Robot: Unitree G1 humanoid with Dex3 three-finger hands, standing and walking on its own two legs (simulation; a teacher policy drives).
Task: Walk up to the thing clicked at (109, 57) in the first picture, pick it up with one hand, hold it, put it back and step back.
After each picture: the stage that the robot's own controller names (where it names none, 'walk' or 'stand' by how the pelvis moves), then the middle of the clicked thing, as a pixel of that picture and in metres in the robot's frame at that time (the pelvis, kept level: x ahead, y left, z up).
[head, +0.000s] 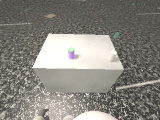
stand; (112, 56) +0.70 -0.22 -0.10
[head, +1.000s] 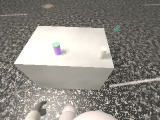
walk; (102, 52) +0.64 -0.09 -0.06
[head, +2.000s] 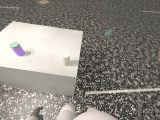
walk; (66, 58) +0.49 +0.22 -0.06
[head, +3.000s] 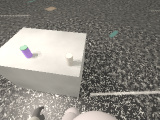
stand; (69, 59) +0.52 +0.20 -0.07
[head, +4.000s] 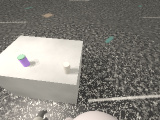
stand; (66, 67) +0.48 +0.21 -0.10
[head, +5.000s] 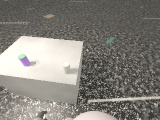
stand; (66, 67) +0.48 +0.22 -0.10
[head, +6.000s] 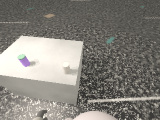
stand; (66, 68) +0.48 +0.22 -0.10
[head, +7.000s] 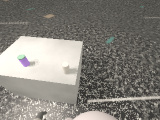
stand; (65, 67) +0.48 +0.23 -0.10
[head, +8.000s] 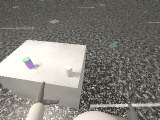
rise first; (68, 70) +0.47 +0.22 -0.10
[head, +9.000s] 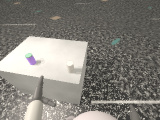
go down; (70, 67) +0.50 +0.21 -0.10
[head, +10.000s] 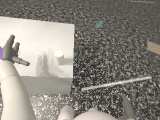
go down; (59, 58) +0.48 +0.19 -0.03
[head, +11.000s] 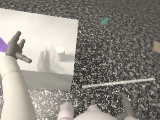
close in; (60, 54) +0.49 +0.19 -0.02
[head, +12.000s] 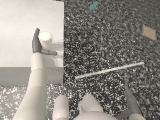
close; (46, 42) +0.53 +0.21 +0.02
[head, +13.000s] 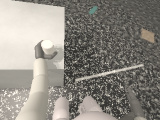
lift; (49, 49) +0.49 +0.20 +0.02
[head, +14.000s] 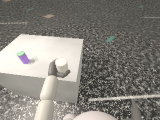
lift; (62, 67) +0.33 +0.18 +0.12
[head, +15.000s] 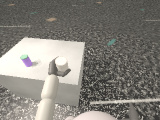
hold; (62, 66) +0.33 +0.18 +0.13
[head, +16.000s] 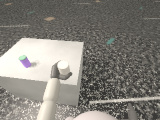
hold; (64, 70) +0.33 +0.17 +0.10
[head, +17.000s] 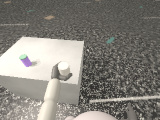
crouch; (64, 71) +0.33 +0.17 +0.08
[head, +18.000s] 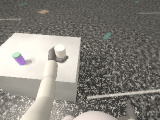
crouch; (61, 54) +0.43 +0.19 +0.12
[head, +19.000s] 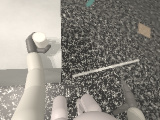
lower; (41, 42) +0.52 +0.22 +0.01
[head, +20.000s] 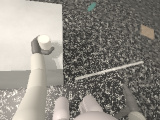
lower; (45, 45) +0.52 +0.21 +0.02
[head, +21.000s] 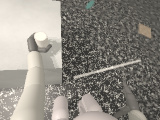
lower; (42, 42) +0.52 +0.22 +0.02
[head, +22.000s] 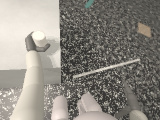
lower; (41, 41) +0.53 +0.22 +0.02
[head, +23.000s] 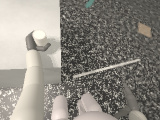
loosen; (41, 41) +0.53 +0.22 +0.02
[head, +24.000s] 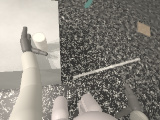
withdraw; (41, 43) +0.52 +0.22 +0.02
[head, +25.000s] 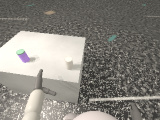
sink last; (69, 63) +0.50 +0.20 -0.05
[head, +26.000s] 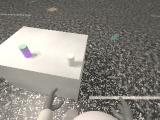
stand; (70, 59) +0.52 +0.19 -0.05
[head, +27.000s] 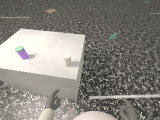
stand; (67, 60) +0.51 +0.21 -0.04
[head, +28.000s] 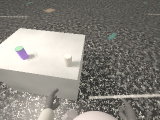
stand; (68, 60) +0.51 +0.20 -0.04
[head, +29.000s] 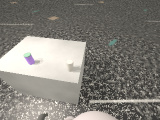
stand; (70, 65) +0.52 +0.20 -0.10
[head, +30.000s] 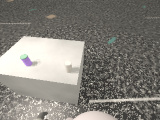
stand; (68, 66) +0.50 +0.21 -0.10
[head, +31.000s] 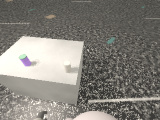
stand; (67, 66) +0.50 +0.22 -0.10
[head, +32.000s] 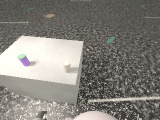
walk; (66, 66) +0.49 +0.22 -0.10
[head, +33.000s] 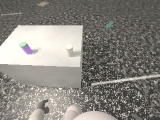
walk; (69, 50) +0.61 +0.21 -0.08
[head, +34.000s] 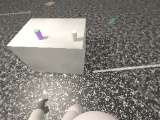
walk; (74, 35) +0.85 +0.23 -0.08
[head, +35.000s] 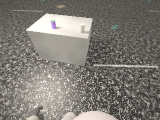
stand; (82, 28) +1.14 +0.17 -0.08
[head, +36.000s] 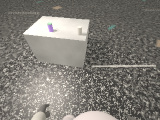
stand; (79, 30) +1.11 +0.19 -0.10
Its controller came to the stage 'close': yes
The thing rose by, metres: 0.21
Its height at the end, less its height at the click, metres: +0.00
